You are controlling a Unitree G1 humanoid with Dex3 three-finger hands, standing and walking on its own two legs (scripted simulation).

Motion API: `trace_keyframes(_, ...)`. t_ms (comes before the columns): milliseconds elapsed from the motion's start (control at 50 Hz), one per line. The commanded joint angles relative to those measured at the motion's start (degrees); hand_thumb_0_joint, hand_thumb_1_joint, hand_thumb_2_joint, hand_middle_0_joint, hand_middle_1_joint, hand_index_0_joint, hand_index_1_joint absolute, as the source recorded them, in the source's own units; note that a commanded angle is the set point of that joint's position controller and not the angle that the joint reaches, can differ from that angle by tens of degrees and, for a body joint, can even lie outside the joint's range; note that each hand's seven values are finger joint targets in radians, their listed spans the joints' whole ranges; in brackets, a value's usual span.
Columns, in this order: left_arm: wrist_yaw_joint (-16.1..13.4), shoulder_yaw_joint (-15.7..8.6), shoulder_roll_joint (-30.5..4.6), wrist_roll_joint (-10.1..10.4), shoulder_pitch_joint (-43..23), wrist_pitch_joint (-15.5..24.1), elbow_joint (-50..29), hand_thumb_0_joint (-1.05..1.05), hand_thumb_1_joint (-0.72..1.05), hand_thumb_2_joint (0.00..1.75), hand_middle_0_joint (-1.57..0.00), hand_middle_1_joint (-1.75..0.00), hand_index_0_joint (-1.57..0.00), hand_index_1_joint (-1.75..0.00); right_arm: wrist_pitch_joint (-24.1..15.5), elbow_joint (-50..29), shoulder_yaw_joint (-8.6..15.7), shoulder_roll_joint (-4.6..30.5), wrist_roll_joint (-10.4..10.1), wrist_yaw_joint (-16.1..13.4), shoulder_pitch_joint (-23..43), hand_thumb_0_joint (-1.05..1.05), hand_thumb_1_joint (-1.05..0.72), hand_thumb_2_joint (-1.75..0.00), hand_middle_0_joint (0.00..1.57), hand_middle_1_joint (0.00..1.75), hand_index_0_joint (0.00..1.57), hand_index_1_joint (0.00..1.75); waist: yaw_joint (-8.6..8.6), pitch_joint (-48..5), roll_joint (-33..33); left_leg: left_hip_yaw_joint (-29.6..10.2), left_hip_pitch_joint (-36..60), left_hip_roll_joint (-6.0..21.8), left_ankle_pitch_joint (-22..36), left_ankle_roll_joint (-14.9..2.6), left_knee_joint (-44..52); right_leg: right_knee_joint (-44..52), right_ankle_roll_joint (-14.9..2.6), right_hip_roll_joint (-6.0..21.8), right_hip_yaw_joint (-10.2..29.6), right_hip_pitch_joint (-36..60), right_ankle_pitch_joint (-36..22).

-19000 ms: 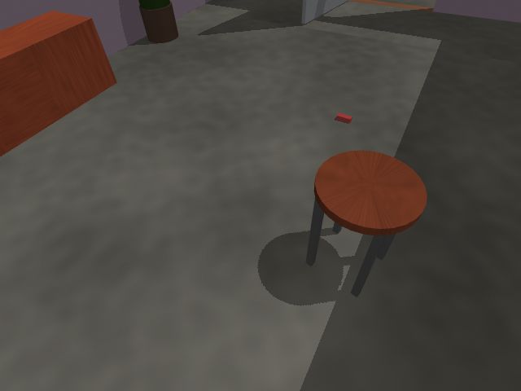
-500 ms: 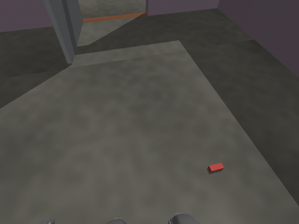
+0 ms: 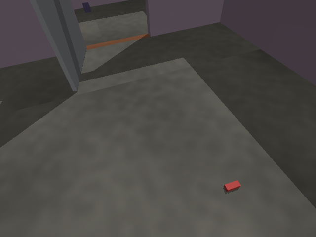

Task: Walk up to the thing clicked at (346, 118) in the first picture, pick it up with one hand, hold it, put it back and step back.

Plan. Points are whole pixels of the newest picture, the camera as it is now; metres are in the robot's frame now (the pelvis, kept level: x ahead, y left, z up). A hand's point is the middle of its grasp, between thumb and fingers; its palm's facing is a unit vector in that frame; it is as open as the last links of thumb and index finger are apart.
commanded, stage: walk up
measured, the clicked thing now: (232, 186) +0.57 -0.41 -0.75
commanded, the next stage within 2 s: stand in 0.22 s
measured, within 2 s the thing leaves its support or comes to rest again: neither
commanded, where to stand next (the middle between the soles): +0.08 +0.01 m, yaw +3 degrees
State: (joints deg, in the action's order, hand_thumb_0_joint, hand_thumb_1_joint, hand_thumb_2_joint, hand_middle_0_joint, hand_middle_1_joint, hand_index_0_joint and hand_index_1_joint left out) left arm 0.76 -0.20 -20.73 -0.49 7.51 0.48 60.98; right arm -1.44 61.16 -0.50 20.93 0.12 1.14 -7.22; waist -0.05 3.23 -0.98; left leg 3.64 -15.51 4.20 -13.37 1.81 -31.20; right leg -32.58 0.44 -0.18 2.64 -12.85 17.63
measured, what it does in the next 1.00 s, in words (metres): stands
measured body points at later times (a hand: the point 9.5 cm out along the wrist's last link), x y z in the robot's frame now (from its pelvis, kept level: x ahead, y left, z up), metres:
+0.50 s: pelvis +0.01 +0.00 +0.02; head +0.03 +0.00 +0.47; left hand +0.12 +0.30 -0.11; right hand +0.10 -0.30 -0.11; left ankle +0.04 +0.14 -0.73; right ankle +0.00 -0.13 -0.73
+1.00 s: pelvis +0.02 +0.01 +0.02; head +0.04 +0.01 +0.47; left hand +0.10 +0.31 -0.12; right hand +0.11 -0.29 -0.12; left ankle +0.04 +0.14 -0.73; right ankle +0.00 -0.13 -0.73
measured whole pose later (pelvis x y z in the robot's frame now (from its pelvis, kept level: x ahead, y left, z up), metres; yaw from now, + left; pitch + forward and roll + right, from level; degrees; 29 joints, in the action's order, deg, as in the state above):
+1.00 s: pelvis +0.02 +0.01 +0.02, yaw +0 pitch -1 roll +0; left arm 0.0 -0.2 -20.1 -0.7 5.2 0.7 65.7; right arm -0.5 66.3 1.2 19.6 0.5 0.9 -3.4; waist 0.3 2.9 0.2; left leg 4.0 -8.8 2.8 -8.3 1.3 -18.2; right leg -17.8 1.6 1.1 2.4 -5.2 11.6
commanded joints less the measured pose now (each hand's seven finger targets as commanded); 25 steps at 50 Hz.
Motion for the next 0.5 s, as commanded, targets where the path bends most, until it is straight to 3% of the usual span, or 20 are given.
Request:
trace_keyframes(0, -0.8, -2.9, -12.7, 0.6, -3.9, 1.3, -2.6, 0.00, 0.90, 0.90, -0.20, -0.30, -0.20, -0.30, -1.6, -2.1, 2.5, 13.2, -0.2, -1.1, 3.8, 0.00, -0.90, -0.90, 0.20, 0.30, 0.20, 0.30, 0.15, -5.0, 2.7, -5.4, 6.6, 4.1, 5.3, -3.66, 7.7, 10.4, -3.22, 5.8, 6.1, -0.4, -9.3)
trace_keyframes(160, -0.9, -2.7, -11.8, 0.6, -5.9, 1.0, -0.7, 0.00, 0.90, 0.90, -0.20, -0.30, -0.20, -0.30, -1.4, -0.4, 2.8, 12.6, 0.0, -1.3, 5.6, 0.00, -0.90, -0.90, 0.20, 0.30, 0.20, 0.30, 0.34, -6.4, 1.8, -4.0, 10.1, 4.6, 9.4, -3.01, 10.4, 13.1, -2.36, 6.1, 5.0, 2.3, -13.9)
trace_keyframes(340, -1.0, -2.6, -11.9, 0.3, -7.0, 1.8, 1.1, 0.00, 0.90, 0.90, -0.20, -0.30, -0.20, -0.30, -0.8, 1.0, 3.2, 11.8, 0.2, -1.0, 6.8, 0.00, -0.90, -0.90, 0.20, 0.30, 0.20, 0.30, 0.84, -7.2, 0.9, -5.0, 12.2, 4.9, 12.4, -2.06, 13.3, 15.9, -1.18, 7.2, 4.3, 5.0, -17.6)
trace_keyframes(480, -1.0, -2.7, -11.8, 0.2, -7.3, 1.5, 1.2, 0.00, 0.90, 0.90, -0.20, -0.30, -0.20, -0.30, -0.7, 1.3, 3.4, 11.9, 0.5, -1.2, 7.1, 0.00, -0.90, -0.90, 0.20, 0.30, 0.20, 0.30, 0.76, -7.2, -0.2, -5.1, 12.2, 5.0, 10.3, -2.00, 14.6, 17.0, -1.25, 7.3, 4.0, 5.1, -14.9)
